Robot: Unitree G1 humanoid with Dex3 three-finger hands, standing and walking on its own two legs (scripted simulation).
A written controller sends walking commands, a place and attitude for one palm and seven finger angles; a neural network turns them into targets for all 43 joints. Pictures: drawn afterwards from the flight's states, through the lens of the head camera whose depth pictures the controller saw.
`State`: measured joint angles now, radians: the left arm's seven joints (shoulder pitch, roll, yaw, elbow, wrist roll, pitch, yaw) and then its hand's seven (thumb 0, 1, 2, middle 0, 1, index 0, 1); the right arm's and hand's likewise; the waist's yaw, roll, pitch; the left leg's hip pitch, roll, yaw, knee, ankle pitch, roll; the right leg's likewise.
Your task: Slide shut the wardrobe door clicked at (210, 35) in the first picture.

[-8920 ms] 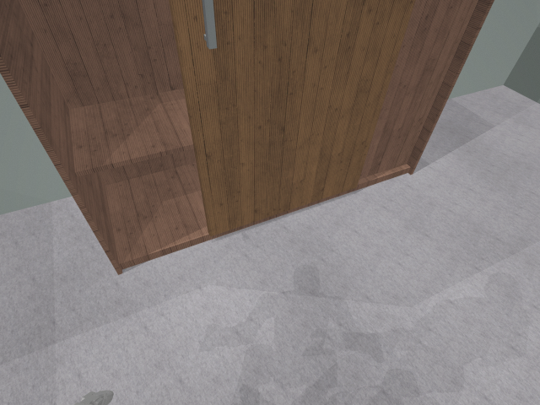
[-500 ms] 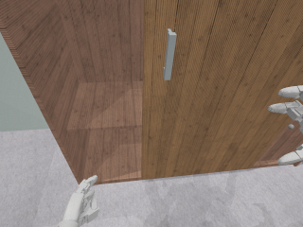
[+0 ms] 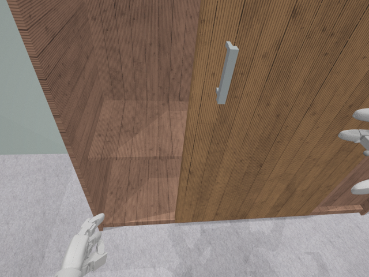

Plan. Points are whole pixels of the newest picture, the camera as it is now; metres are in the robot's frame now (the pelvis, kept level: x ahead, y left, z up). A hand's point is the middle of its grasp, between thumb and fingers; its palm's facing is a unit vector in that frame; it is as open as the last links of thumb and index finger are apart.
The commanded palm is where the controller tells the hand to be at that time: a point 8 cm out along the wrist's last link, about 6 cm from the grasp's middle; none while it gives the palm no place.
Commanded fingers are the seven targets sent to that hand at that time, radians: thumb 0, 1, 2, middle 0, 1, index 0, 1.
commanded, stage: raise the hand with hooked fingers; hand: right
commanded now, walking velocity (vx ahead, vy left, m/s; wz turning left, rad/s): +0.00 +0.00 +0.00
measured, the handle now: (224, 73) +0.57 -0.09 +0.20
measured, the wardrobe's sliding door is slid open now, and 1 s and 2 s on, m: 0.39 0.39 0.39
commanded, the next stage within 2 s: move the hooked fingers beside the handle in 0.04 s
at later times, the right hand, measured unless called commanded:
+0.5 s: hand (321, 137) +0.32 -0.24 +0.21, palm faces -0.10 +0.99 -0.12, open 14.0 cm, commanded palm +0.30 -0.29 +0.22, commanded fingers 0.00 0.50 -0.30 0.30 1.20 0.30 1.20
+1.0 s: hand (293, 112) +0.40 -0.21 +0.21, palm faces -0.04 +1.00 -0.05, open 13.9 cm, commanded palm +0.38 -0.26 +0.21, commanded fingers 0.00 0.50 -0.30 0.30 1.20 0.30 1.20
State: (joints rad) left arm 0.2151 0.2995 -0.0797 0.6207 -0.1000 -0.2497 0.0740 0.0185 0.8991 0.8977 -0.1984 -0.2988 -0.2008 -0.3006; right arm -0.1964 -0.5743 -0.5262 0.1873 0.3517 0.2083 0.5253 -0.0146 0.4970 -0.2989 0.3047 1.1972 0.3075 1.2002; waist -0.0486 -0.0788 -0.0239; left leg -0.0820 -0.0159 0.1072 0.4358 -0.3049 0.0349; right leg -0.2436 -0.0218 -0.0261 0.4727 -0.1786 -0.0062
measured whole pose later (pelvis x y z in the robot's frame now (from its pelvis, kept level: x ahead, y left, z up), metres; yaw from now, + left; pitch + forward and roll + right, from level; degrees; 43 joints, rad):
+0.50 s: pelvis +0.01 -0.01 +0.00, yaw +0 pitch -2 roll +0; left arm 0.19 0.29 -0.08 0.63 -0.09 -0.22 0.08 0.02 0.90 0.90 -0.20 -0.30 -0.20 -0.30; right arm -0.29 -0.47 -0.38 0.17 0.33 0.19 0.50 -0.02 0.50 -0.30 0.30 1.20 0.30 1.20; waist -0.04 -0.07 -0.01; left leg -0.10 0.00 0.10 0.45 -0.32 0.03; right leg -0.25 0.00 -0.03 0.47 -0.19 -0.02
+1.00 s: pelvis +0.01 -0.01 +0.00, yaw +1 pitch -1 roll +0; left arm 0.22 0.28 -0.07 0.66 -0.08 -0.16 0.09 0.02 0.90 0.90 -0.20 -0.30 -0.20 -0.30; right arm -0.57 -0.44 -0.31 0.47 0.24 0.20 0.32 -0.02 0.50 -0.30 0.30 1.20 0.31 1.20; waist 0.01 -0.05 -0.01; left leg -0.11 0.00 0.08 0.44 -0.31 0.02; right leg -0.25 -0.01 -0.05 0.45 -0.18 -0.02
